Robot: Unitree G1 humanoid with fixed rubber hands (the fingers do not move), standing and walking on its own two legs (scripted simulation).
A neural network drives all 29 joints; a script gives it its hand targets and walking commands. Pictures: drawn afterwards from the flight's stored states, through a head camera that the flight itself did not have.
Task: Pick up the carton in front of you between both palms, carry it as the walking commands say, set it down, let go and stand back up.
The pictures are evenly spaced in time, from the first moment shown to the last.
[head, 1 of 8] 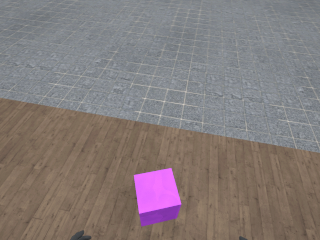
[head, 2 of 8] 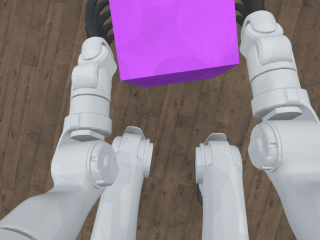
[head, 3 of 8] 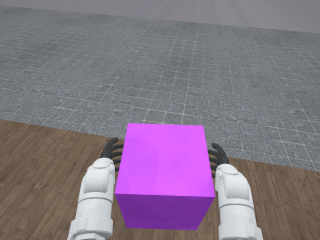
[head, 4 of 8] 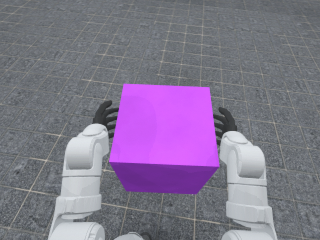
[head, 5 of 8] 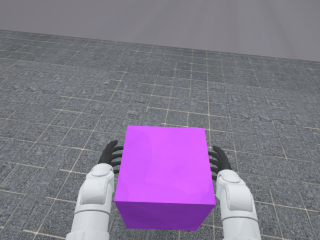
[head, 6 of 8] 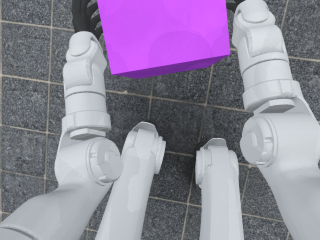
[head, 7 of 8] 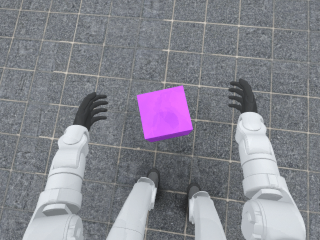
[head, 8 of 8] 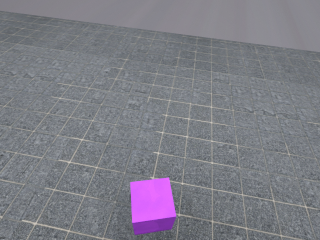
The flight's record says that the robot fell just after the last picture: no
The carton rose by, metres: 0.69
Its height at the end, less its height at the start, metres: -0.12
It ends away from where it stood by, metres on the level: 2.64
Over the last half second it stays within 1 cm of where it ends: yes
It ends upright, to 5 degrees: yes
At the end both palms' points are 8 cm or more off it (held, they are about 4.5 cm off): yes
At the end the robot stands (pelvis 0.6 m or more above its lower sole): yes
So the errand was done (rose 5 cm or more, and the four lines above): yes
